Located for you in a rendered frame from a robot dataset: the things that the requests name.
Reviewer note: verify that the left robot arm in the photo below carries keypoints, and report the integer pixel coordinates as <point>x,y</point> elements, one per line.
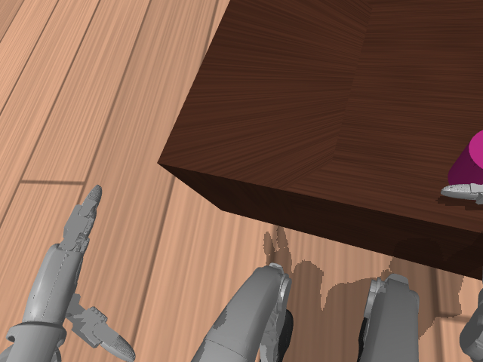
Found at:
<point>34,342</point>

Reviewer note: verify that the right robot arm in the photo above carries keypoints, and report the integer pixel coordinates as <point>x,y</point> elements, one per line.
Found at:
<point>471,337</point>

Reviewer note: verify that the left robot foot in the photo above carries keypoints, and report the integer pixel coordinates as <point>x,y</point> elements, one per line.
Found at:
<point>285,337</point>

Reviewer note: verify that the right robot hand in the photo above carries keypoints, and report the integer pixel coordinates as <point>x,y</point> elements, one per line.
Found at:
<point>470,191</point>

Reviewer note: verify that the left robot hand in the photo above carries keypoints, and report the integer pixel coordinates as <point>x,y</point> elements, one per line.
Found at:
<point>53,298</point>

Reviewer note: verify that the can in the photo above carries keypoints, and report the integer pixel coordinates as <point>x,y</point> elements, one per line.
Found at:
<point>468,168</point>

